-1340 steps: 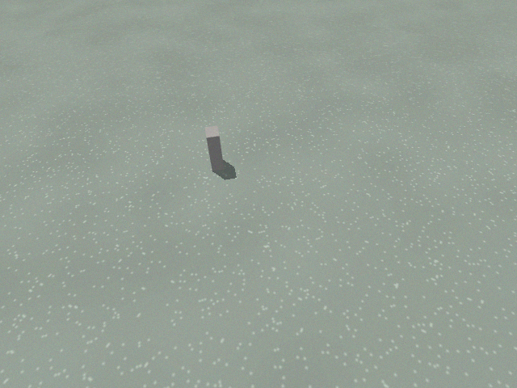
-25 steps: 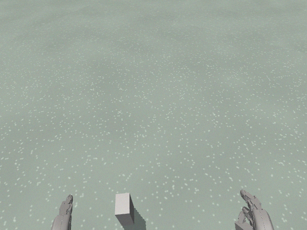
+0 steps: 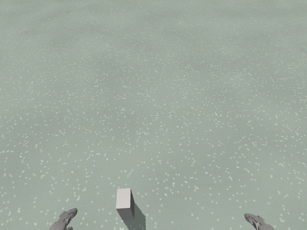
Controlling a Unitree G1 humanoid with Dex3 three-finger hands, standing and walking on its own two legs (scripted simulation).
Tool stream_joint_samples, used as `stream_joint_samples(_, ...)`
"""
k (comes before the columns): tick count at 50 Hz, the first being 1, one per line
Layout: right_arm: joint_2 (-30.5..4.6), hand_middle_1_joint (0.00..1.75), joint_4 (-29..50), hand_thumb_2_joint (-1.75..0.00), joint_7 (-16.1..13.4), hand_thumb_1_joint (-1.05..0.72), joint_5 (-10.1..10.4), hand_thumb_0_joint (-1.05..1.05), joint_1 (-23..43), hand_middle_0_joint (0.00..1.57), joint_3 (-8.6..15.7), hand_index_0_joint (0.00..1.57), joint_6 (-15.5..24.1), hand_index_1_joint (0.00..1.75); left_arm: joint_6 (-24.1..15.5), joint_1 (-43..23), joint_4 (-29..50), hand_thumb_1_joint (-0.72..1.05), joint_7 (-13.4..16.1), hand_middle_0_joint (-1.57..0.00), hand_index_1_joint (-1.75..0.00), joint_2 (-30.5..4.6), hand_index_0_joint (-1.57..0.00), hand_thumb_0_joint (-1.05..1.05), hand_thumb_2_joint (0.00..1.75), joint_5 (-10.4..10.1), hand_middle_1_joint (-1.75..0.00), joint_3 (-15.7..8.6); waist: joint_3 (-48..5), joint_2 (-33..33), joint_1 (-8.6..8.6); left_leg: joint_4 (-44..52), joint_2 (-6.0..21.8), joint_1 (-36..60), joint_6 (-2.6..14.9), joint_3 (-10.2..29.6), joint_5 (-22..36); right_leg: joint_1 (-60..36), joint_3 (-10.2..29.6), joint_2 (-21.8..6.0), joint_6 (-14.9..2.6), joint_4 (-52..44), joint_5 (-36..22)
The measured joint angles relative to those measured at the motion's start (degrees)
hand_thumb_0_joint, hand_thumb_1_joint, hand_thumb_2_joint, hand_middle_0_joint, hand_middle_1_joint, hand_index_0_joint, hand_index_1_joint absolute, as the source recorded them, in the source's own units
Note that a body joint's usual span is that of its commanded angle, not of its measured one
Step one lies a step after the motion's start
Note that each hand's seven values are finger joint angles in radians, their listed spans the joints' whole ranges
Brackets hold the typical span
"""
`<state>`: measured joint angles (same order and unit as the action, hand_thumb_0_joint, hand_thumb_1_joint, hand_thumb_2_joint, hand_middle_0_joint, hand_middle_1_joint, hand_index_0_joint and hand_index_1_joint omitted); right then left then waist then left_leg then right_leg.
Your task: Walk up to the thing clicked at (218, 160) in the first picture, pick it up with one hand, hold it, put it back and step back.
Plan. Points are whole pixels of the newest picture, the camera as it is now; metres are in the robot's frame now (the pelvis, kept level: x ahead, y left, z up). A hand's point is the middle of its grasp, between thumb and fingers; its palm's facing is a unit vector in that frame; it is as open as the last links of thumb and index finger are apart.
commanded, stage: stand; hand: left
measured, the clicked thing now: (126, 205) +0.37 +0.18 -0.62
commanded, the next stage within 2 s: none
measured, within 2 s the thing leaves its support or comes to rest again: neither
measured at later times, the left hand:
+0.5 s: hand out of the picture +0.05 +0.26 -0.12, palm faces +0.01 -0.94 -0.34, open 7.4 cm
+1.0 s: hand out of the picture +0.05 +0.25 -0.12, palm faces -0.01 -0.94 -0.34, open 7.4 cm
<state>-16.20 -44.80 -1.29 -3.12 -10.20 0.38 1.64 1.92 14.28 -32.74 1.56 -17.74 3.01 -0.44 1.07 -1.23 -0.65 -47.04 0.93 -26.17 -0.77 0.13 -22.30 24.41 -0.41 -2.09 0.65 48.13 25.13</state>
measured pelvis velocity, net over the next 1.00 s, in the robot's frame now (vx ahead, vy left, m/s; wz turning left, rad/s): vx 0.00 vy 0.01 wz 0.00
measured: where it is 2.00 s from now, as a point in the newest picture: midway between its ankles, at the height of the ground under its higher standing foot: outside the picture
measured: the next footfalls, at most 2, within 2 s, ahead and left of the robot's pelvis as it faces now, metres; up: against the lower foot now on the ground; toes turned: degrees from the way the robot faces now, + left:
none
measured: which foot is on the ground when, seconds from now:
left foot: down 0.00-1.00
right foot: down 0.00-1.00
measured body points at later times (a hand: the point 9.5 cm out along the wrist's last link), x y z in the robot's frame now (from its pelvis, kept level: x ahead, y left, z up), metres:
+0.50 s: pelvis +0.00 +0.01 +0.04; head -0.01 +0.01 +0.49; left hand +0.05 +0.30 -0.10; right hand +0.07 -0.27 -0.10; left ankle +0.02 +0.13 -0.70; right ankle +0.00 -0.13 -0.70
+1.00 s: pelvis +0.00 +0.01 +0.04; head +0.01 +0.00 +0.49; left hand +0.05 +0.30 -0.09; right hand +0.06 -0.29 -0.10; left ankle +0.02 +0.13 -0.70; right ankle +0.00 -0.13 -0.70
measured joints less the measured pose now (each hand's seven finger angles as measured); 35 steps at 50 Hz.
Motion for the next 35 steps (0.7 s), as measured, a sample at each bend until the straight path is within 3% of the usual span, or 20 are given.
stream_joint_samples(8, -2.0, 0.30, -6.7, -0.90, 0.6, -0.90, 0.5, 0.01, -1.5, 0.21, 1.9, 0.21, -0.9, 0.30, -1.7, -0.2, -13.0, 0.86, 0.0, -0.20, -0.30, -1.2, -0.20, 0.00, 0.89, -0.5, -0.29, -1.0, 0.7, 0.5, 0.20, 6.3, -0.1, 5.8, 0.30, -0.1, 2.7, -6.1, -0.2, -0.1, 0.50, -7.1, -3.2)
stream_joint_samples(17, -1.1, 0.30, -13.1, -0.90, 0.7, -0.90, 1.2, 0.01, -0.9, 0.21, 0.9, 0.21, -1.2, 0.30, -2.1, -1.7, -22.3, 0.90, 0.0, -0.20, -0.30, -0.6, -0.20, 0.00, 0.90, -1.4, -0.30, -0.5, 1.7, 1.1, 0.00, 14.8, -0.4, 11.8, 0.58, -0.1, 7.1, -12.4, -0.3, -0.2, 1.01, -16.3, -8.0)
stream_joint_samples(35, -1.7, 0.30, -19.2, -0.90, 0.9, -0.90, 1.9, 0.00, 2.0, 0.21, 0.5, 0.21, -1.4, 0.30, -2.5, -4.6, -31.6, 0.91, -0.5, -0.20, -0.30, -0.7, -0.20, 0.00, 0.90, -1.5, -0.30, -0.2, 2.1, 2.0, 0.04, 24.3, -0.5, 16.9, 0.39, 0.1, 12.5, -17.5, -0.8, -0.3, 1.10, -25.4, -13.1)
